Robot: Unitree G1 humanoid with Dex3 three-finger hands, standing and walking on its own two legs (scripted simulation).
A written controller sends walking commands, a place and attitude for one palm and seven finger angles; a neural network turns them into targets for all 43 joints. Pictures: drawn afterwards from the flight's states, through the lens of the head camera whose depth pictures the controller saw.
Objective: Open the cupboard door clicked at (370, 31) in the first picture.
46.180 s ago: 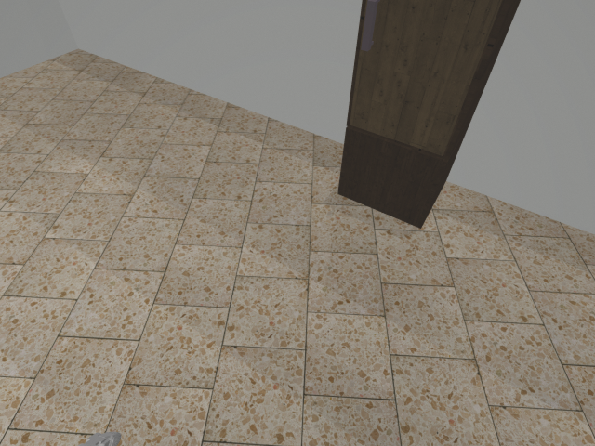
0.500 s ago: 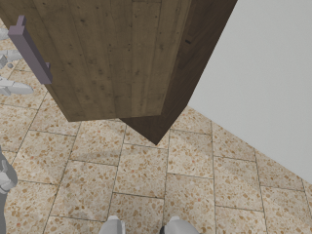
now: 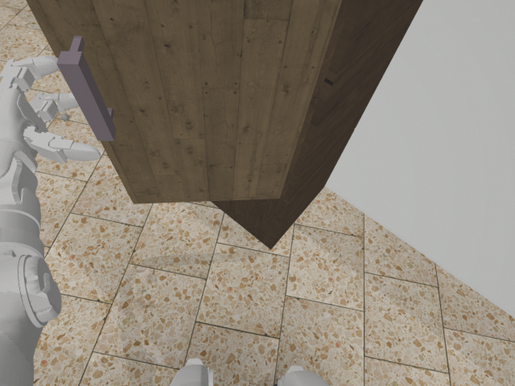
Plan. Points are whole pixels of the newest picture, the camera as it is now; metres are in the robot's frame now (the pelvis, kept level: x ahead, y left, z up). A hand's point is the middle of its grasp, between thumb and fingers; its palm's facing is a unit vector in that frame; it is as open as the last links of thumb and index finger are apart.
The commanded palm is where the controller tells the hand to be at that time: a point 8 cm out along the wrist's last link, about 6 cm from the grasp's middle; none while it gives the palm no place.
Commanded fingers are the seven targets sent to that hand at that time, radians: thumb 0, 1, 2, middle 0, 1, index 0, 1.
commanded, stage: slide the fingers in behind the handle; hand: left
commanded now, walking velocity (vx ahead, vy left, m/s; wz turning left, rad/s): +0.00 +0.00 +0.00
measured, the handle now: (93, 91) +0.53 +0.25 +0.10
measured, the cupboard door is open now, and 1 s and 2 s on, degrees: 45 44 44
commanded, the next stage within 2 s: move the hooked fingers beside the handle in 0.46 s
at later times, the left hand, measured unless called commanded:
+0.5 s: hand (70, 117) +0.48 +0.26 +0.11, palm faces +0.14 -0.99 -0.01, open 15.4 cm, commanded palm +0.47 +0.27 +0.10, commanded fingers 0.00 -0.50 0.30 -0.30 -1.20 -0.30 -1.20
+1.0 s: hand (65, 115) +0.48 +0.27 +0.11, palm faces +0.10 -0.99 +0.00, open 15.1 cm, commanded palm +0.46 +0.30 +0.10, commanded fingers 0.00 -0.50 0.30 -0.30 -1.20 -0.30 -1.20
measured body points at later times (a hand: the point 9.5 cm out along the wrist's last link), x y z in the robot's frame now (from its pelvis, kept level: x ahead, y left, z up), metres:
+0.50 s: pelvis -0.01 +0.00 +0.00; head +0.10 +0.02 +0.43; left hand +0.46 +0.32 +0.11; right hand +0.01 -0.28 -0.11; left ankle +0.01 +0.11 -0.69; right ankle -0.02 -0.13 -0.69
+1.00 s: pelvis +0.00 +0.00 +0.00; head +0.11 +0.02 +0.44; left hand +0.47 +0.32 +0.11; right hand +0.01 -0.28 -0.11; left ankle +0.01 +0.11 -0.69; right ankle -0.02 -0.13 -0.69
